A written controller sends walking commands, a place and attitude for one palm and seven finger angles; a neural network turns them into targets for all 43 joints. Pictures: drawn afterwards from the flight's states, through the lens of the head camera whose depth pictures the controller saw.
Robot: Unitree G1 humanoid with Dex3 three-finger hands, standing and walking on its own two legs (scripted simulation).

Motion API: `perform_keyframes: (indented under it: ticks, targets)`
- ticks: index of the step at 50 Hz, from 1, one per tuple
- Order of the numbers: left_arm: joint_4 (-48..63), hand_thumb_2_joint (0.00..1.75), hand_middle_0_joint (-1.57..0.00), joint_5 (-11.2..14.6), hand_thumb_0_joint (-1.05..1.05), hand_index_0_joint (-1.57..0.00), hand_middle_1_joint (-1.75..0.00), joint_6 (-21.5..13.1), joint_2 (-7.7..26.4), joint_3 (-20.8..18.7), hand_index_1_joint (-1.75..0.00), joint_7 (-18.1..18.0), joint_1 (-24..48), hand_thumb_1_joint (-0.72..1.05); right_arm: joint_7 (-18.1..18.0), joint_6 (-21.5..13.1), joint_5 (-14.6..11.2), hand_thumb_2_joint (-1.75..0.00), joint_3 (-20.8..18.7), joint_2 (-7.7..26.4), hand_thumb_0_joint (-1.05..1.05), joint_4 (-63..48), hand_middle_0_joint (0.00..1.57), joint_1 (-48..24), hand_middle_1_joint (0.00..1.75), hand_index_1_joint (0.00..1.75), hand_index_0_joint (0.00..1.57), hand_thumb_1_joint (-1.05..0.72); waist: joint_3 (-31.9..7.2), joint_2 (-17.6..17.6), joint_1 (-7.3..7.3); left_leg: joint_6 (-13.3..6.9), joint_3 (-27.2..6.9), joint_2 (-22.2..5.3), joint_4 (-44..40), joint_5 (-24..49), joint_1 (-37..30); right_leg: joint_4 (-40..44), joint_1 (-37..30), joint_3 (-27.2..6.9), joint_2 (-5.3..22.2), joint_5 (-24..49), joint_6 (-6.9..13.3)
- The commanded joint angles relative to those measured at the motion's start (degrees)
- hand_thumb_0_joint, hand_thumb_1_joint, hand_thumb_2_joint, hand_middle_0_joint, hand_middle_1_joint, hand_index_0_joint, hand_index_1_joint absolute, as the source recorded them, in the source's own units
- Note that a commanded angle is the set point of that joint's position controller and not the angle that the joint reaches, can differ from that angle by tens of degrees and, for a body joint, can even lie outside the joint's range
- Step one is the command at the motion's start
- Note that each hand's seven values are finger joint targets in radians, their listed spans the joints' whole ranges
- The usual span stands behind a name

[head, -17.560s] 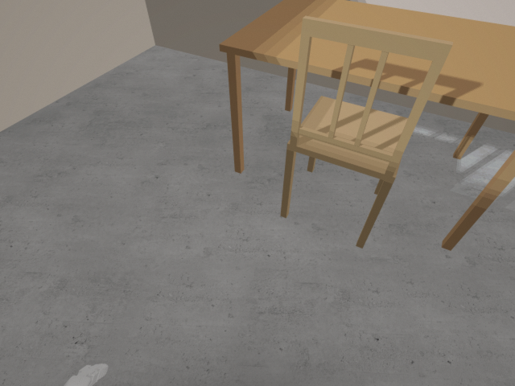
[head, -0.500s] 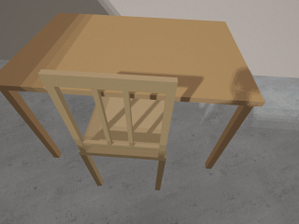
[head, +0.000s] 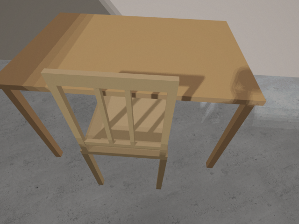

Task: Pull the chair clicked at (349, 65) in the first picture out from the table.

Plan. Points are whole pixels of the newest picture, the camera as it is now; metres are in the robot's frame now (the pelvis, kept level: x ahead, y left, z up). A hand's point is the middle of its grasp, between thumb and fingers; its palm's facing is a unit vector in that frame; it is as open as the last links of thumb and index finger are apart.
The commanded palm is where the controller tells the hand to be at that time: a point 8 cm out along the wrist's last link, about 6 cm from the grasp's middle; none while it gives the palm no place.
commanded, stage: raise the hand toward the chair's back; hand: left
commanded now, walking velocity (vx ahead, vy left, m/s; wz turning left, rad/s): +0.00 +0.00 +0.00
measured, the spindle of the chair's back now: (105, 119) +0.48 +0.20 -0.06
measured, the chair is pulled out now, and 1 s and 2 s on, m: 0.00 0.00 0.00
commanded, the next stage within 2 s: none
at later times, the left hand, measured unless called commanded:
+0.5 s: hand (105, 219) +0.15 +0.13 -0.06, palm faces -0.07 -0.99 +0.07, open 9.0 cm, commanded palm +0.11 +0.22 -0.07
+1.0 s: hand (87, 209) +0.17 +0.18 -0.05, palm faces +0.10 -0.99 -0.04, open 13.4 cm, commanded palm +0.13 +0.23 -0.05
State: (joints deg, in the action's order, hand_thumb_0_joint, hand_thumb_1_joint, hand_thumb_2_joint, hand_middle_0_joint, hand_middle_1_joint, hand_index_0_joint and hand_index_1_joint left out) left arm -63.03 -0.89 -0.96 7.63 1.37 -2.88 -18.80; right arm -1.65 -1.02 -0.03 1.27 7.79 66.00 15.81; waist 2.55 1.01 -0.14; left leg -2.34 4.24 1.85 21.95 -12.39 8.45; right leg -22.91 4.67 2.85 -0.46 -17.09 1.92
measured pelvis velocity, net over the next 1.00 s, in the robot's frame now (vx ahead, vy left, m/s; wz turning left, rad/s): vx -0.06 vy -0.01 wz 0.01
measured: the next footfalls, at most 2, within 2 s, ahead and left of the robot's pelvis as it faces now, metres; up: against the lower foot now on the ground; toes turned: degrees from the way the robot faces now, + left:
none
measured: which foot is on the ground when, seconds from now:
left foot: down 0.00-1.00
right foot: down 0.00-1.00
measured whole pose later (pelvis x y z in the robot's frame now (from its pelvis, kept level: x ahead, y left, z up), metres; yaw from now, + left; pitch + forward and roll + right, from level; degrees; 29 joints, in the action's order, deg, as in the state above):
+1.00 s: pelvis -0.06 -0.01 -0.09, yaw +0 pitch +14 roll -1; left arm -0.1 14.7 -20.1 11.4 -9.5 9.0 -22.6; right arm -3.6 -8.5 -2.0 -0.1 10.8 33.6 16.8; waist -7.5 -1.6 1.7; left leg -1.3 1.8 -2.0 63.6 -25.3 52.4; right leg -63.1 47.1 6.2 -2.0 -30.4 4.2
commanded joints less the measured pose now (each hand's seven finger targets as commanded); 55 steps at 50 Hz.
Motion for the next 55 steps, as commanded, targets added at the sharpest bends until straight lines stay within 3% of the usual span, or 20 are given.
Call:
perform_keyframes:
  ticks: [1, 4, 5, 6, 7, 8, 9, 12, 13, 16, 18, 20, 22, 26, 31, 36, 42, 48, 52, 55]
  targets:
    - [0.8, 0.9, -0.2, 0.3, 0.0, -0.2, -0.3, -0.8, 5.5, -1.1, -0.3, -0.2, -5.5, 0.9, -0.3, -1.0, 0.2, -0.9, -0.7, 5.4, 0.0, -1.2, 0.2, 3.6, 0.3, 0.3, 0.2, -0.9, 1.1, -0.3, -0.21, -0.5, -7.3, -7.6, -2.6, 12.2, -2.1, 3.9, 4.8, -6.0, 7.1, 13.0, 0.2]
    - [0.8, 0.9, -0.2, 0.3, 0.0, -0.2, -0.3, -0.8, 5.4, -1.1, -0.3, -0.2, -5.8, 0.9, -0.4, -0.9, 0.2, -0.9, -0.6, 5.2, 0.0, -1.2, 0.2, 3.7, 0.3, 0.3, 0.2, -0.9, 1.6, -0.9, -0.21, -0.4, -7.3, -7.5, -2.8, 11.6, -1.8, 4.1, 5.0, -6.2, 7.2, 12.7, 0.3]
    - [-0.5, 0.9, -0.2, -1.1, 0.0, -0.2, -0.3, -2.7, 6.4, -1.0, -0.3, -1.9, -6.9, 0.9, 0.2, -1.6, 0.3, -0.9, -0.8, 7.2, 0.0, -5.3, 0.2, -0.6, 0.3, 0.3, 0.2, -0.9, 2.5, 0.4, -0.9, 1.1, -5.8, -8.1, 10.5, 23.2, 3.2, 2.2, 6.9, -7.8, 8.9, 36.3, -1.4]
    - [84.7, 0.89, -0.2, 10.6, 0.0, -0.2, -0.3, -13.0, 17.0, -4.5, -0.3, -0.7, 32.2, 0.88, -1.9, -8.9, -2.0, -0.9, -3.4, 18.4, 0.0, -25.2, 0.2, 2.1, 0.3, 0.3, 0.2, -0.9, -24.9, -8.9, 6.43, 0.1, -5.7, -2.6, 3.8, 24.3, -13.6, -4.0, 5.1, -2.7, 3.5, 28.9, -0.8]
    - [81.9, 0.88, -0.2, 8.4, 0.0, -0.2, -0.29, -11.6, 20.8, -8.9, -0.29, -3.2, 26.5, 0.85, -3.9, -13.3, -2.6, -0.9, -0.8, 12.1, 0.0, -21.7, 0.2, -4.4, 0.3, 0.3, 0.2, -0.9, -20.8, -12.7, 3.48, 0.2, -3.2, -5.4, 3.2, 24.8, -16.1, -5.5, 10.2, -1.6, 1.0, 13.0, -0.8]
    - [67.6, 0.87, -0.19, 7.6, 0.0, -0.19, -0.29, -8.6, 10.1, -3.4, -0.29, -4.3, 11.5, 0.83, -3.5, -16.1, -1.1, -0.9, -2.4, 13.2, 0.0, -19.8, 0.2, -2.6, 0.3, 0.3, 0.2, -0.9, -19.7, -14.4, 2.83, 1.1, -4.4, -5.4, 2.6, 23.2, -12.6, -7.3, 12.5, 0.0, 0.4, 4.6, 0.2]
    - [50.7, 0.86, -0.19, 8.8, 0.0, -0.19, -0.29, -2.9, -2.2, 3.0, -0.29, -4.0, -6.2, 0.81, -2.4, -16.4, -2.5, -0.9, -2.4, 10.3, 0.0, -18.4, 0.2, -1.2, 0.3, 0.3, 0.2, -0.9, -9.7, -6.9, 3.23, 0.7, -6.6, -5.3, 2.3, 19.2, -5.2, -7.7, 15.7, 1.5, 1.4, 3.1, -0.4]
    - [65.8, 0.83, -0.18, 10.3, 0.0, -0.18, -0.27, -8.1, -1.0, 4.2, -0.27, -1.1, 1.2, 0.74, -2.6, -18.1, -2.0, -0.9, -3.4, 14.4, 0.0, -26.8, 0.2, -3.4, 0.3, 0.3, 0.2, -0.9, -6.2, -2.2, 4.19, 0.3, -7.2, -2.8, 9.4, 6.6, 3.7, -6.4, 19.0, 2.3, 1.3, 6.0, -0.9]
    - [61.1, 0.82, -0.18, 9.9, 0.0, -0.18, -0.27, -10.3, -0.3, 2.8, -0.27, -0.2, 1.0, 0.71, -2.4, -18.0, -1.0, -0.9, -3.8, 14.8, 0.0, -27.6, 0.2, -2.3, 0.3, 0.3, 0.2, -0.9, -5.0, 6.7, 5.44, 0.3, -7.7, -2.2, 12.8, 3.8, 8.0, -7.8, 24.4, 2.5, 0.9, 3.3, -1.1]
    - [48.8, 0.79, -0.17, 12.6, 0.0, -0.17, -0.26, -20.1, -3.2, -0.2, -0.26, 7.6, -13.7, 0.64, -1.0, -17.8, -0.3, -0.9, -5.2, 14.2, 0.0, -32.2, 0.2, -6.2, 0.3, 0.3, 0.2, -0.9, -3.7, 21.5, -0.09, 1.6, -7.1, -1.9, 19.6, -3.5, 24.0, -15.1, 33.2, 2.4, 0.5, -5.0, -1.1]
    - [48.7, 0.77, -0.17, 14.6, 0.0, -0.17, -0.25, -26.5, 1.3, -6.2, -0.25, 14.7, -22.3, 0.6, 1.1, -16.9, -0.7, -0.9, -6.0, 14.0, 0.0, -35.9, 0.2, -8.6, 0.3, 0.3, 0.2, -0.9, -8.7, 15.9, -4.32, 2.9, -5.0, -0.5, 22.8, -1.3, 28.0, -20.0, 29.3, 0.1, 1.2, 1.6, -0.2]
    - [49.8, 0.75, -0.16, 15.0, 0.0, -0.16, -0.25, -32.5, 7.3, -11.9, -0.25, 20.6, -17.4, 0.55, 2.0, -15.7, -0.7, -0.9, -6.6, 14.2, 0.0, -39.0, 0.2, -10.5, 0.3, 0.3, 0.2, -0.9, -13.0, 8.3, -4.18, 3.2, -3.9, 0.0, 28.1, -0.3, 32.1, -25.9, 29.4, -2.3, 2.1, 8.2, -0.1]
    - [51.4, 0.73, -0.16, 13.3, 0.0, -0.16, -0.24, -33.1, 13.0, -18.1, -0.24, 19.7, -16.7, 0.5, 2.1, -13.2, -0.7, -0.9, -7.0, 13.4, 0.0, -41.2, 0.2, -10.8, 0.3, 0.3, 0.2, -0.9, -15.6, -2.2, -6.32, 3.0, -2.2, 0.2, 31.1, -0.5, 35.1, -29.3, 29.9, -4.0, 2.1, 6.9, 0.6]
    - [72.8, 0.69, -0.15, 14.3, 0.0, -0.15, -0.22, -35.2, 10.9, -14.9, -0.22, 14.5, -2.7, 0.41, 1.7, -11.4, -0.3, -0.9, -6.3, 11.6, 0.0, -46.6, 0.2, -11.0, 0.3, 0.3, 0.2, -0.9, -22.0, -10.3, -3.58, 1.3, -3.1, -0.9, 35.0, -5.2, 33.9, -31.9, 37.6, -4.6, 0.7, -3.3, 0.9]
    - [85.6, 0.64, -0.14, 14.7, 0.0, -0.14, -0.2, -42.9, 7.7, -6.0, -0.2, 14.5, 7.4, 0.29, -0.5, -13.5, -0.1, -0.9, -4.6, 11.3, 0.0, -43.7, 0.2, -8.4, 0.3, 0.3, 0.2, -0.9, -23.0, -11.5, 4.0, 0.1, -6.6, -2.8, 40.9, -8.6, 33.7, -31.4, 47.5, -6.2, -0.4, -11.4, 0.6]
    - [69.6, 0.59, -0.13, 15.6, 0.0, -0.13, -0.19, -33.5, 9.9, -3.0, -0.19, 23.0, 4.9, 0.18, -2.9, -15.2, -1.9, -0.9, -3.4, 13.9, 0.0, -41.8, 0.2, -6.9, 0.3, 0.3, 0.2, -0.9, -16.2, 0.0, 6.24, -0.4, -6.8, -2.9, 42.7, -17.3, 44.2, -25.5, 46.7, -9.5, 0.4, -23.9, -1.1]
    - [69.0, 0.53, -0.11, 19.3, 0.0, -0.11, -0.16, -16.6, 16.1, -18.5, -0.16, 19.5, -2.1, 0.04, -3.8, -11.1, -3.0, -0.9, -3.3, 12.0, 0.0, -45.9, 0.2, -10.7, 0.3, 0.3, 0.2, -0.9, -25.5, 1.3, -3.19, -0.1, -5.7, -1.6, 37.2, -9.9, 39.9, -24.0, 31.6, -8.9, 1.5, -18.2, -1.6]
    - [76.7, 0.47, -0.1, 15.7, 0.0, -0.1, -0.14, -26.4, 11.7, -16.1, -0.14, 10.1, -2.9, -0.1, -2.1, -11.6, -1.3, -0.9, -4.1, 9.7, 0.0, -42.1, 0.2, -7.4, 0.3, 0.3, 0.2, -0.9, -23.2, -3.6, -1.39, 0.6, -6.4, -3.0, 34.7, 0.0, 34.9, -30.7, 35.6, -2.4, 0.0, 1.5, -0.8]
    - [67.0, 0.43, -0.09, 13.8, 0.0, -0.09, -0.13, -31.4, 8.1, -8.3, -0.13, 15.1, -1.2, -0.2, -1.4, -12.8, -1.2, -0.9, -4.4, 11.8, 0.0, -40.1, 0.2, -6.0, 0.3, 0.3, 0.2, -0.9, -16.0, 0.4, 3.7, 0.2, -6.7, -2.9, 37.7, -6.3, 39.4, -30.0, 43.9, -3.6, 0.1, -5.9, -1.4]
    - [67.0, 0.4, -0.08, 16.7, 0.0, -0.08, -0.12, -31.0, 11.5, -10.7, -0.12, 19.9, -1.1, -0.27, -2.3, -13.9, -2.3, -0.9, -4.9, 13.7, 0.0, -41.4, 0.2, -5.0, 0.3, 0.3, 0.2, -0.9, -20.7, -0.9, 2.36, 0.2, -6.3, -2.6, 37.1, -8.0, 38.5, -27.8, 40.8, -5.5, 0.6, -10.2, -1.2]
